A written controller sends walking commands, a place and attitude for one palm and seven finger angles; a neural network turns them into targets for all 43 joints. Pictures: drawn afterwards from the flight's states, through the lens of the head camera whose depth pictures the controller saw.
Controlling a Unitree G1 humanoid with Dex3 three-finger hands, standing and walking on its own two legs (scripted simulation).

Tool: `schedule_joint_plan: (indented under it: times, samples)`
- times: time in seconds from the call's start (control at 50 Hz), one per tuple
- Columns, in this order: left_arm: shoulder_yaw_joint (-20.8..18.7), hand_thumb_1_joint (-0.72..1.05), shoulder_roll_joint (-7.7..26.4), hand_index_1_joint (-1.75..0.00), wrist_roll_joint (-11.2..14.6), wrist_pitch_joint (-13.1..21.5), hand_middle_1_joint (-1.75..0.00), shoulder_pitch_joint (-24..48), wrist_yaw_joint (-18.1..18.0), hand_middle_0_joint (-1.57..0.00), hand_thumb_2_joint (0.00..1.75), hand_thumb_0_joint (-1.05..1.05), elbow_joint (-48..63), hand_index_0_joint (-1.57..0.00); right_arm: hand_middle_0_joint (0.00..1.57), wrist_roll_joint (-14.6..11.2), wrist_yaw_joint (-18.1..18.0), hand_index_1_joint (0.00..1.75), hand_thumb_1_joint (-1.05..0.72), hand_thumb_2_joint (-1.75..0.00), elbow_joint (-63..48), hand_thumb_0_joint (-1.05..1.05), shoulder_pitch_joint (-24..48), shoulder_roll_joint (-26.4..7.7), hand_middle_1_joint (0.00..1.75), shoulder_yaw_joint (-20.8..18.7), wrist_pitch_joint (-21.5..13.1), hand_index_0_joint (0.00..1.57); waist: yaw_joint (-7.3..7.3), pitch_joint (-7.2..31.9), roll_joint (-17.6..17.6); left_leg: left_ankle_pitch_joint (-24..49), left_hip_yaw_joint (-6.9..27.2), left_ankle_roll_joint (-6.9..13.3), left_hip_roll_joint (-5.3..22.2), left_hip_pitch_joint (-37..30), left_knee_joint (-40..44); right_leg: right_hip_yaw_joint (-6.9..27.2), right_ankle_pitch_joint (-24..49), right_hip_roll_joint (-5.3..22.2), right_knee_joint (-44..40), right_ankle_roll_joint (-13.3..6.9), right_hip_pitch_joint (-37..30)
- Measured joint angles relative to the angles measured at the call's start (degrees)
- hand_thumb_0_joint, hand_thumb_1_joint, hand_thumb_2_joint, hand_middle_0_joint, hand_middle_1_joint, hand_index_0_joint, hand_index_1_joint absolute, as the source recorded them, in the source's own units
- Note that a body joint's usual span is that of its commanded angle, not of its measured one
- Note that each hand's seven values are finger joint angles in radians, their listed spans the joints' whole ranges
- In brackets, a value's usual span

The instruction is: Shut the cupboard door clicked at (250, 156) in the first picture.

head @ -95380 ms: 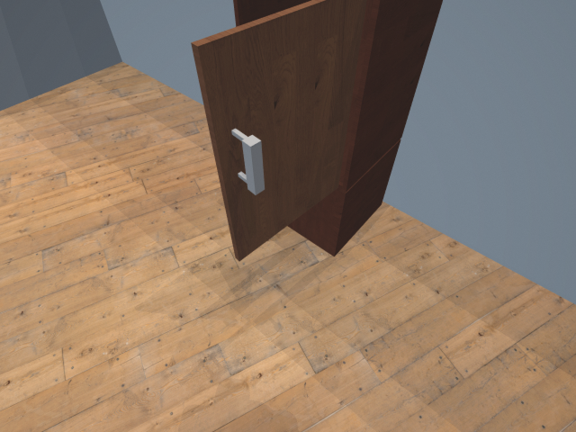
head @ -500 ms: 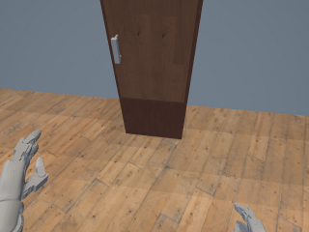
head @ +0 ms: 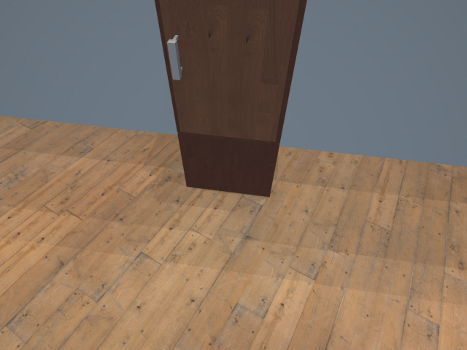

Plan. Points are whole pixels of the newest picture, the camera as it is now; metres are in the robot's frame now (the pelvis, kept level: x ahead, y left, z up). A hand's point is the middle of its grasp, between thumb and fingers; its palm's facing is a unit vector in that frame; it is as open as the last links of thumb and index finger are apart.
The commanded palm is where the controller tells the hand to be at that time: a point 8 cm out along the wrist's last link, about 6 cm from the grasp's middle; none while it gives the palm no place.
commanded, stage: let the arm hang, fingers relaxed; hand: left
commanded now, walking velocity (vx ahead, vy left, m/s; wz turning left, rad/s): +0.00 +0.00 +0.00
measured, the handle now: (176, 57) +0.99 +0.25 +0.01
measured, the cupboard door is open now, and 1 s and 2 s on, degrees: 0 0 0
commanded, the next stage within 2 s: look to check the result in 0.52 s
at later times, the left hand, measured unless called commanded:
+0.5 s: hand out of the picture +0.09 +0.22 -0.15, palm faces -0.02 -0.95 -0.30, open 7.4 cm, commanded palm none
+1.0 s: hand out of the picture +0.11 +0.22 -0.14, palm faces -0.02 -0.94 -0.35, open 7.4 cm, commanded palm none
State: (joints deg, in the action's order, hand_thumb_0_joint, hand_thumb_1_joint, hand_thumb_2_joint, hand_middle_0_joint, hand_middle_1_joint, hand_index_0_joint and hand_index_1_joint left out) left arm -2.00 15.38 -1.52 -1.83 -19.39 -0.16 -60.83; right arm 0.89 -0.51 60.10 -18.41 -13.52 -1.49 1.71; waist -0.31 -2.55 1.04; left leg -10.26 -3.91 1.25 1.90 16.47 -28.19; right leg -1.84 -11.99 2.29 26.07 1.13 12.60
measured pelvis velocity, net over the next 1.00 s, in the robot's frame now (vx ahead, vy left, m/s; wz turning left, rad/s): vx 0.05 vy -0.02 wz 0.00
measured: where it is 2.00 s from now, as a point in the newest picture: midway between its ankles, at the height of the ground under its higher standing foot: outside the picture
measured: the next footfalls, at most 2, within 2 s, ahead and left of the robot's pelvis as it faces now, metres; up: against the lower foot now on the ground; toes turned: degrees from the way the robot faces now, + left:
none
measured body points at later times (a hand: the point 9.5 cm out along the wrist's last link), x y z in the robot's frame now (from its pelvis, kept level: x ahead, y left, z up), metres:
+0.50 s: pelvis +0.02 -0.01 +0.01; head +0.02 -0.01 +0.46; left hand +0.09 +0.27 -0.13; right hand +0.08 -0.30 -0.13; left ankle +0.06 +0.10 -0.74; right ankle +0.02 -0.15 -0.74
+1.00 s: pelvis +0.05 -0.02 +0.01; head +0.06 -0.04 +0.46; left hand +0.11 +0.27 -0.12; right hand +0.12 -0.31 -0.13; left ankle +0.06 +0.10 -0.74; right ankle +0.02 -0.15 -0.74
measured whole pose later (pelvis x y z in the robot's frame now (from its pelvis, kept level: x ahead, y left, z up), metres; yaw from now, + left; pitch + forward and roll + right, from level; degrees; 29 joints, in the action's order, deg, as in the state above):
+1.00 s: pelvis +0.05 -0.02 +0.01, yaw +0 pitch -2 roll +0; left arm -1.0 18.4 -1.0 0.5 -8.0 -0.1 -64.8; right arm 0.5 -0.3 63.6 -6.7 -18.3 -0.5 -0.1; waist -0.4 -2.5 1.6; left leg -9.3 -3.6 -1.1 2.5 7.8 -18.8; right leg -2.2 -11.9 1.1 18.1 0.4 4.7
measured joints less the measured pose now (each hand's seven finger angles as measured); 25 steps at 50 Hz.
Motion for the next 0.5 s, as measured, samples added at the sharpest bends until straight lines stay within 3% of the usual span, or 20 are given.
schedule_joint_plan:
  times: [0.2,0.5]
  samples:
    - [-0.39,0.91,1.52,-0.30,-0.12,0.86,-0.30,3.62,-0.02,-0.20,0.90,0.01,-2.49,-0.20,0.20,-0.07,0.07,0.30,-0.90,-0.90,1.15,0.01,4.44,-2.20,0.30,-0.63,-1.15,0.20,0.30,1.46,1.64,0.91,-0.92,-0.01,-0.42,-2.03,2.51,1.04,0.21,0.29,-0.63,0.28,-0.81]
    - [0.95,0.90,1.42,-0.30,0.26,2.29,-0.30,10.68,0.44,-0.20,0.90,0.00,-2.37,-0.20,0.20,-0.19,0.31,0.30,-0.90,-0.90,2.41,0.01,9.24,-4.53,0.30,0.01,-2.13,0.20,-0.51,1.12,-0.53,1.58,-0.45,-1.07,-0.02,-5.23,6.24,0.50,0.75,-0.29,-4.24,0.21,-4.06]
